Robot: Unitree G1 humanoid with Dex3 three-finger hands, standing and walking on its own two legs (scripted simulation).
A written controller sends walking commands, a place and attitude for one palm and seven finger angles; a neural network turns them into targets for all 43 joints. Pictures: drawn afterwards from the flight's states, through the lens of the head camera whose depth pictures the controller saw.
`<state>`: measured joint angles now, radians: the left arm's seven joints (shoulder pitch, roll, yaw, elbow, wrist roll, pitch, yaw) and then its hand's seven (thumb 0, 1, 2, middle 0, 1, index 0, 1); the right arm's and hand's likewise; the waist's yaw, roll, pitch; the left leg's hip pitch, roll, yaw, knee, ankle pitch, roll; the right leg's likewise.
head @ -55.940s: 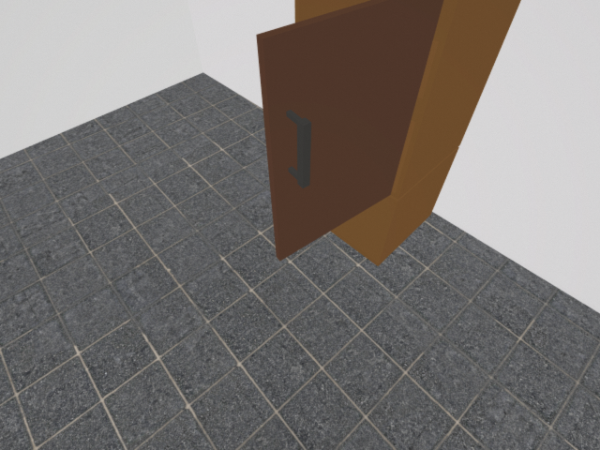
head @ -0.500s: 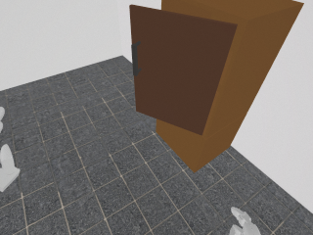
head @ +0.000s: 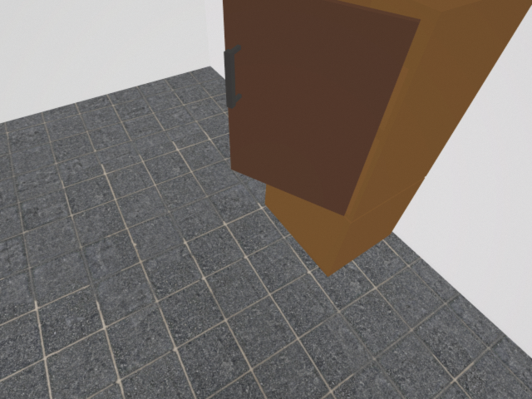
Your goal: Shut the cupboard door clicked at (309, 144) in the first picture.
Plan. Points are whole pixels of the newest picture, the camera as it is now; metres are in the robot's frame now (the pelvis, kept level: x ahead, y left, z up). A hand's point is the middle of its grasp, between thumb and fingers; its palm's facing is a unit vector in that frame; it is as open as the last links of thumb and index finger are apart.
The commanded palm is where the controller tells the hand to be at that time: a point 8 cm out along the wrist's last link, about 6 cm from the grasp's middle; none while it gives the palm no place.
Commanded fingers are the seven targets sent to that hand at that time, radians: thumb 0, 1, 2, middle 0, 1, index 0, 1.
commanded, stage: let the arm hang, fingers relaxed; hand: left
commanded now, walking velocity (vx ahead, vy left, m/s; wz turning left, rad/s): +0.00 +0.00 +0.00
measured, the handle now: (234, 77) +0.84 +0.14 +0.03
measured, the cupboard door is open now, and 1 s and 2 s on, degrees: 28 28 28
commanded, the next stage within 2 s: look to check the result in 0.60 s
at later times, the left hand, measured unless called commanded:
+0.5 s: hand out of the picture -0.04 +0.14 -0.18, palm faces +0.04 -0.99 -0.12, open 7.4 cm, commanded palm none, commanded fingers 0.00 0.90 0.90 -0.20 -0.30 -0.20 -0.30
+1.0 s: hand out of the picture -0.05 +0.19 -0.17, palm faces +0.02 -0.98 -0.19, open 7.4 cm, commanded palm none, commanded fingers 0.00 0.90 0.90 -0.20 -0.30 -0.20 -0.30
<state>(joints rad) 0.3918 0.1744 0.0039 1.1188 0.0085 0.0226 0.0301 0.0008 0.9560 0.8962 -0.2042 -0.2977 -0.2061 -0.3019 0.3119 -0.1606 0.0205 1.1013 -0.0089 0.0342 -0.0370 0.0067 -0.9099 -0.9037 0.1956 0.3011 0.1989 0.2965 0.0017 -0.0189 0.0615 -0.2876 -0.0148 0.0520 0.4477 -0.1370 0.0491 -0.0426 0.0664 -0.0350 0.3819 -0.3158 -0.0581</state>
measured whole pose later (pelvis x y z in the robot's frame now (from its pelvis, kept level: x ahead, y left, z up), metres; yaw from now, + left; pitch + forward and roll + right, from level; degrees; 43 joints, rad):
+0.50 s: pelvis +0.00 +0.01 +0.00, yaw -1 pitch -2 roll +0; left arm 0.38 0.08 -0.01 1.15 0.01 -0.01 0.05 0.00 0.90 0.90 -0.20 -0.30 -0.20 -0.30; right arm 0.32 -0.10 0.01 1.15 -0.01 0.01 -0.05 0.01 -0.91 -0.90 0.20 0.30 0.20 0.30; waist 0.00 -0.01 0.01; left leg -0.24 -0.03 0.08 0.41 -0.13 0.06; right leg -0.02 0.04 -0.01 0.39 -0.32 -0.04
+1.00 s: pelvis +0.00 +0.02 +0.00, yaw -1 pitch -2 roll +0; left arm 0.39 0.14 0.01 1.16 0.01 0.00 0.04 0.00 0.90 0.90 -0.20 -0.30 -0.20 -0.30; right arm 0.30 -0.14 0.00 1.15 -0.01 0.01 -0.04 0.00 -0.91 -0.90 0.20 0.30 0.20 0.30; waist 0.00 -0.01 0.03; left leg -0.23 -0.05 0.09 0.38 -0.11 0.08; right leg -0.02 0.03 -0.01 0.38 -0.32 -0.03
